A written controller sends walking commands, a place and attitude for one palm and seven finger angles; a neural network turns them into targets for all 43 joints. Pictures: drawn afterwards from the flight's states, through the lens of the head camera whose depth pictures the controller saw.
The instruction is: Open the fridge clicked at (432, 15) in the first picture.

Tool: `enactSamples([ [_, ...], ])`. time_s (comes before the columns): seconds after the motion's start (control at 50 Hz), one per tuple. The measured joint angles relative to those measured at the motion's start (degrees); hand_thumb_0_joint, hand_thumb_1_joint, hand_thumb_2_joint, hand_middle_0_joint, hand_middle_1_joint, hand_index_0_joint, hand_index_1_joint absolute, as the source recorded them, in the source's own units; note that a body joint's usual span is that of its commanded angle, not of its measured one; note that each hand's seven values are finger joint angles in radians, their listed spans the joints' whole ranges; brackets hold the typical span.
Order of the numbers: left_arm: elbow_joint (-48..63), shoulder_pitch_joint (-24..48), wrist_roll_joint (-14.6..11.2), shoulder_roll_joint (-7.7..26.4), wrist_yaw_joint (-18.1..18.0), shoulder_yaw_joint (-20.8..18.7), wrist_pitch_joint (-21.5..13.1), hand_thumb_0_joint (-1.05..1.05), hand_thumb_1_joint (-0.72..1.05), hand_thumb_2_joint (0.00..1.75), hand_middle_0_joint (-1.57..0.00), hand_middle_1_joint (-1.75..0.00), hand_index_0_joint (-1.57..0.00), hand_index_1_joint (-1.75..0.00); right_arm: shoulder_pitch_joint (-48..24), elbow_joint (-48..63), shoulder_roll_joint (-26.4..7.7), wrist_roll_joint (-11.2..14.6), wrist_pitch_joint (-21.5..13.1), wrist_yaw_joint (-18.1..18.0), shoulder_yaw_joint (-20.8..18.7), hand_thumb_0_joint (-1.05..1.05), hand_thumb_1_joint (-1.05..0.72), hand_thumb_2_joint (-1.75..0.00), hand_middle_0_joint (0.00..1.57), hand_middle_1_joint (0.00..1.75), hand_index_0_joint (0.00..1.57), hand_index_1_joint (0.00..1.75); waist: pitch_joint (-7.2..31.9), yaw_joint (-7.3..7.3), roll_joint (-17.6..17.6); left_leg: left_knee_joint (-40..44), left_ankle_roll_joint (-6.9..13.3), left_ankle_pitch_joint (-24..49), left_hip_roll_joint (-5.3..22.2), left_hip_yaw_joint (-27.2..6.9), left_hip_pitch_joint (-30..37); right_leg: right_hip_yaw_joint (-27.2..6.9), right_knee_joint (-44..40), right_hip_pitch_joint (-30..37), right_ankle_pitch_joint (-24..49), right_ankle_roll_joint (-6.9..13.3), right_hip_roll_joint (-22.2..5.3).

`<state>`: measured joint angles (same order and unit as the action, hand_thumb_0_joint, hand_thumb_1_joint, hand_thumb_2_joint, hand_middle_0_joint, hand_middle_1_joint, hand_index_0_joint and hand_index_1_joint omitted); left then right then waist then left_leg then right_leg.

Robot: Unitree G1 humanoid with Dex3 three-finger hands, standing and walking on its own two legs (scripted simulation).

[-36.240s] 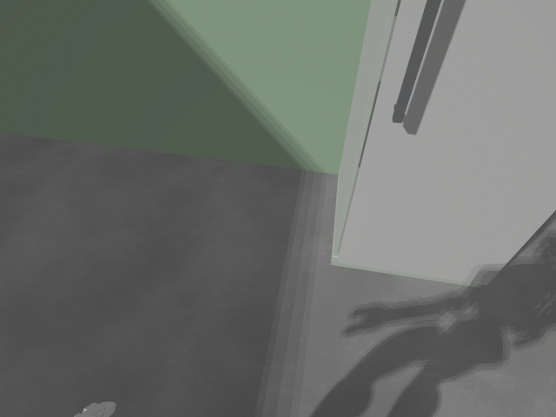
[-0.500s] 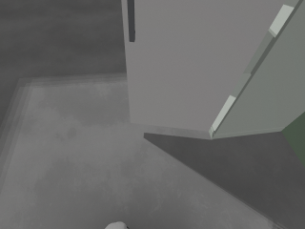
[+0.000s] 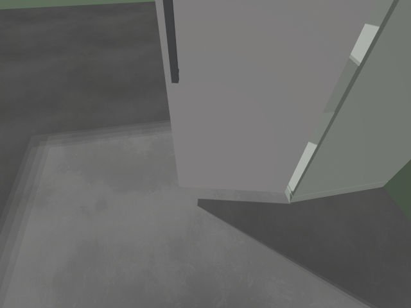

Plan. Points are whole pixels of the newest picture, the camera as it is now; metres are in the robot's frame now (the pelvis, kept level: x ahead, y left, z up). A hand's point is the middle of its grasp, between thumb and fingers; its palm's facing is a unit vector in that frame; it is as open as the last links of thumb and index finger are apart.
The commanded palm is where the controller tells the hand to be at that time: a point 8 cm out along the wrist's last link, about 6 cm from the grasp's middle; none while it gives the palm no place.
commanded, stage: let the arm hang, fingers relaxed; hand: left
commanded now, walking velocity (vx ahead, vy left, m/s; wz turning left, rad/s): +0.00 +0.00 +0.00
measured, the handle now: out of the picture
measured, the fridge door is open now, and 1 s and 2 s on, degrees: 76 76 76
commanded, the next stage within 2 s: look to check the result in 0.16 s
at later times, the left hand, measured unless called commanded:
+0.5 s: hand out of the picture +0.05 +0.21 -0.17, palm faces -0.05 -0.96 -0.26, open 7.4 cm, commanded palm none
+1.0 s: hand out of the picture +0.03 +0.17 -0.18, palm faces -0.04 -0.98 -0.21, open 7.4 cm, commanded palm none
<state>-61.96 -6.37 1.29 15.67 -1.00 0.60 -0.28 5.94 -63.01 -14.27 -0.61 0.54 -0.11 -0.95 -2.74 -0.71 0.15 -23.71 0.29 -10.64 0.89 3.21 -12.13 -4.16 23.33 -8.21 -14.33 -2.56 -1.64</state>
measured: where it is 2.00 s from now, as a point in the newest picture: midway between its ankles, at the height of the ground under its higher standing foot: outside the picture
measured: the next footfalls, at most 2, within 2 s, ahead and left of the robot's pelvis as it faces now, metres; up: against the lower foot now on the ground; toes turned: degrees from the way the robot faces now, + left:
none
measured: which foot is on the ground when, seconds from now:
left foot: down 0.00-1.00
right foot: down 0.00-1.00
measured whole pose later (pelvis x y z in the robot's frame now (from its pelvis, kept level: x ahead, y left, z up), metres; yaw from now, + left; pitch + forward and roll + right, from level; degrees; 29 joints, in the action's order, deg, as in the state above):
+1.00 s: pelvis +0.01 -0.01 +0.00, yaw +0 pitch -1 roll +0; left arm -65.5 -12.1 1.1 10.8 -1.7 0.9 0.1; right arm 10.5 -66.5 -9.9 -0.5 1.0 -1.3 -0.6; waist -3.0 -0.7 -0.7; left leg -22.1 -0.5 -11.0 1.8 3.4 -10.1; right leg -4.3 21.1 -6.0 -14.2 -1.9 -0.9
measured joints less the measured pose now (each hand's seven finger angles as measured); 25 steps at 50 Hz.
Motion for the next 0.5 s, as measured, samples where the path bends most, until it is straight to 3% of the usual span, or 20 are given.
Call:
enactSamples([
  [0.24,-1.2,-0.7,-0.1,-0.5,0.0,0.3,-0.1,0.01,0.90,0.90,-0.21,-0.30,-0.21,-0.30,0.8,-1.8,-0.5,0.0,0.0,-0.3,0.1,0.00,-0.91,-0.90,0.20,0.30,0.20,0.30,-0.3,-0.29,-1.0,1.9,-0.2,0.1,0.2,0.4,1.6,-0.3,-2.2,1.6,0.5,0.1,0.1],
  [0.5,-3.2,-3.4,-0.3,-1.0,-0.3,0.2,0.4,0.01,0.90,0.90,-0.21,-0.30,-0.20,-0.30,2.8,-3.4,1.1,0.2,0.4,-0.7,0.4,0.00,-0.91,-0.90,0.20,0.30,0.20,0.30,-0.9,-0.08,-1.0,2.6,-0.5,0.2,0.5,0.2,2.4,-0.1,-3.4,2.6,0.8,0.4,0.4],
])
